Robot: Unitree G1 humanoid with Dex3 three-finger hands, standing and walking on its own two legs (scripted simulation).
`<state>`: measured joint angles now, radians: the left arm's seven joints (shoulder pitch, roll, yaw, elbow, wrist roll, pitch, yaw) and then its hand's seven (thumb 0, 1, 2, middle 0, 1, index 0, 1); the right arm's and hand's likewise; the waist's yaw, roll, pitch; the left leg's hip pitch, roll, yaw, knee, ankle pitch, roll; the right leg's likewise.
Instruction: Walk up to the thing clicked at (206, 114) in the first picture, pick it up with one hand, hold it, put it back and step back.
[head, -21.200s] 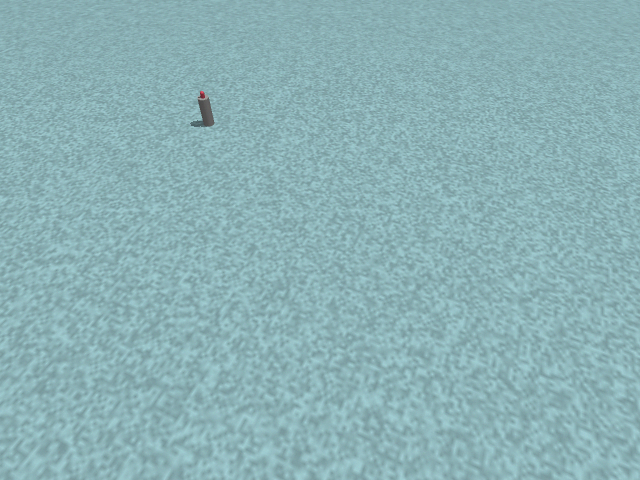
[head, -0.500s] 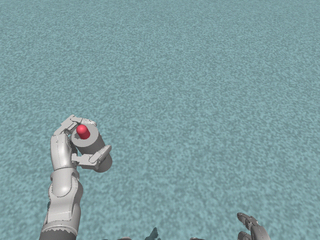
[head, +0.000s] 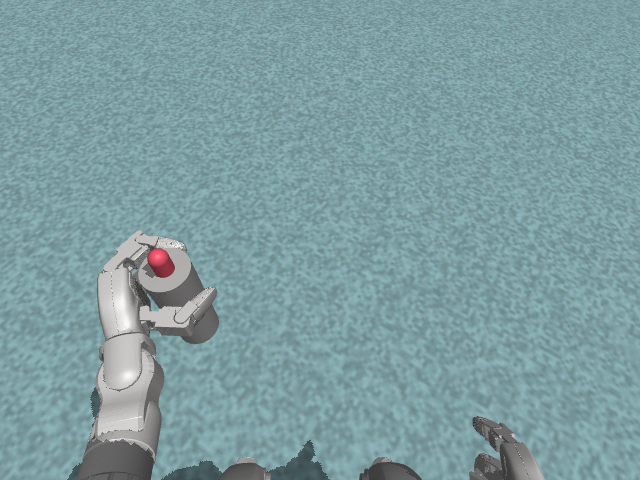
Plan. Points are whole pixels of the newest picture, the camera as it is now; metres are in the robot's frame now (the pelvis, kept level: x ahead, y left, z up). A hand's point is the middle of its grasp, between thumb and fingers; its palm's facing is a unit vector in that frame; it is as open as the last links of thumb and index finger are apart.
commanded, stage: crouch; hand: left
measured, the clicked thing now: (180, 294) +0.34 +0.18 +0.01
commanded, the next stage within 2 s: lower in 1.68 s
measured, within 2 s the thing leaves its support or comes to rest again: neither
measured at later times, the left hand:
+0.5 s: hand (193, 324) +0.40 +0.22 -0.21, palm faces +0.30 -0.95 -0.02, open 8.8 cm
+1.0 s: hand (202, 340) +0.44 +0.24 -0.40, palm faces +0.30 -0.95 -0.02, open 8.9 cm
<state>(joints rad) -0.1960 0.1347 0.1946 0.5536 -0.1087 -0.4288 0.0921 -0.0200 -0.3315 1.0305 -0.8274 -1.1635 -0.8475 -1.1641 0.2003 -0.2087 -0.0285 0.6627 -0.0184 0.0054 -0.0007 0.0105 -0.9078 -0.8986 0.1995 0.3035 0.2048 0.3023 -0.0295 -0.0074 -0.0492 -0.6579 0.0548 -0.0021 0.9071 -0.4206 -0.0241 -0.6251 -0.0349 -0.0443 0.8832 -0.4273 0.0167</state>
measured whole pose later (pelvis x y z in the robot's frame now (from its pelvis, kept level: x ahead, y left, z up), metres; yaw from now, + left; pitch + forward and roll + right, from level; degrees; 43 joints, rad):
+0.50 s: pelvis -0.05 +0.01 -0.19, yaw -3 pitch +32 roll -4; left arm -0.60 0.32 0.41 1.02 -0.09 -0.74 0.03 -0.02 -0.31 1.08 -0.81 -1.18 -0.83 -1.18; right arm 0.16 -0.23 0.00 0.69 -0.07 0.01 0.08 0.01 -0.90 -0.90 0.20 0.30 0.20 0.30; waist -0.10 0.00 -0.19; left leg -1.68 0.07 -0.06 1.76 -0.65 -0.02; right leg -1.63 -0.03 -0.04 1.72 -0.66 0.02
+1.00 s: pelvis -0.09 +0.01 -0.36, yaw -6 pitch +32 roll -6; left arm -0.86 0.59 0.59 1.24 -0.03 -0.73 -0.04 -0.02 -0.35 1.13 -0.82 -1.19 -0.84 -1.19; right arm 0.12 -0.27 0.10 0.71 -0.13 0.04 0.09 0.01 -0.92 -0.90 0.20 0.30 0.20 0.30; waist -0.20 -0.04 -0.05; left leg -2.19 0.05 -0.14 2.29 -0.67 -0.02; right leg -2.12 -0.01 -0.06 2.23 -0.67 0.03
